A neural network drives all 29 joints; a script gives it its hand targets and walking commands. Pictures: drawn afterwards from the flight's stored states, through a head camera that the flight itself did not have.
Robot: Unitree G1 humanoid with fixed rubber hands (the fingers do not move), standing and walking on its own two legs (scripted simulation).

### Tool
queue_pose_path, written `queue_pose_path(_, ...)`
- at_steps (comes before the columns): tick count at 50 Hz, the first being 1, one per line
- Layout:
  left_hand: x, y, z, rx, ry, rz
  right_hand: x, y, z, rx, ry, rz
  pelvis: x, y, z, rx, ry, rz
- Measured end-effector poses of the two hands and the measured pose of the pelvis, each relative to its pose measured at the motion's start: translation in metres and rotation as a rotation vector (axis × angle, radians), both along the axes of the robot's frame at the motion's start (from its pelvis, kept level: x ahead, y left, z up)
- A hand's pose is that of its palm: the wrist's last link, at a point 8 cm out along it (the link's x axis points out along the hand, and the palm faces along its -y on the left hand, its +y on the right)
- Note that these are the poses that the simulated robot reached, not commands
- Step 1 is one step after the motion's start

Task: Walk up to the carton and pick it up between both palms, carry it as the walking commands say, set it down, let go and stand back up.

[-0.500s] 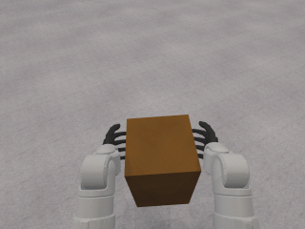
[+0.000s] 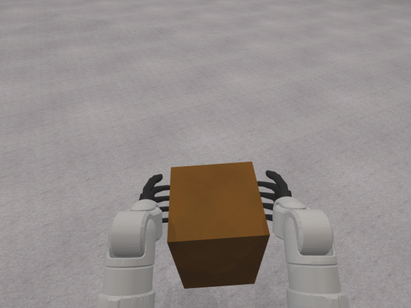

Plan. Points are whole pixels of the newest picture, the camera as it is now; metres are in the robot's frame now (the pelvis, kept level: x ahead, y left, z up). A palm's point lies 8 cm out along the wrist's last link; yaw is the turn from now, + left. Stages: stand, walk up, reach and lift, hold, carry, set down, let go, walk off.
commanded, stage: carry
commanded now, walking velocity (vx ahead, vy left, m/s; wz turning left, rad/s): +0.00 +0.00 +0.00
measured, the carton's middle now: (215, 229) +0.29 +0.00 +0.02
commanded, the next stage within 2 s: none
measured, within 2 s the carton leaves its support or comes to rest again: neither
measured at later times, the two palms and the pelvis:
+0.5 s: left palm (145, 267) +0.19 +0.11 +0.09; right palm (301, 264) +0.19 -0.13 +0.09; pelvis -0.10 -0.01 -0.01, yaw +0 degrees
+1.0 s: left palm (128, 292) +0.15 +0.13 +0.09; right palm (299, 285) +0.16 -0.11 +0.10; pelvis -0.13 +0.00 +0.00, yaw +0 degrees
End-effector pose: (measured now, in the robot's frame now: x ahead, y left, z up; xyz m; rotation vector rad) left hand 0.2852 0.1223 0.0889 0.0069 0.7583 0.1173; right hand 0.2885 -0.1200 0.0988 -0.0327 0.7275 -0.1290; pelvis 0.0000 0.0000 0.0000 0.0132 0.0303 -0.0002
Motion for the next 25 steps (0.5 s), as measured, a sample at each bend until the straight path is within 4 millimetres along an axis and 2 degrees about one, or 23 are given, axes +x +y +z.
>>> queue_pose_path(4, -0.025, 0.010, 0.002, -0.010, -0.018, 0.042, -0.015, 0.011, 0.005, -0.011, -0.018, 0.040, -0.019, -0.001, -0.003, -0.001, -0.014, 0.000)
queue_pose_path(8, -0.045, 0.012, 0.003, 0.003, -0.018, 0.063, -0.029, 0.013, 0.003, -0.003, -0.018, 0.064, -0.033, -0.004, -0.005, 0.001, -0.026, 0.006)
queue_pose_path(19, -0.081, -0.005, -0.004, 0.034, -0.003, -0.022, -0.085, -0.005, -0.011, 0.037, -0.004, -0.024, -0.079, 0.001, -0.013, -0.047, -0.031, 0.001)
queue_pose_path(25, -0.099, -0.012, -0.001, 0.048, -0.007, 0.014, -0.096, -0.011, -0.013, 0.046, -0.006, 0.012, -0.095, -0.013, -0.012, -0.024, -0.009, 0.000)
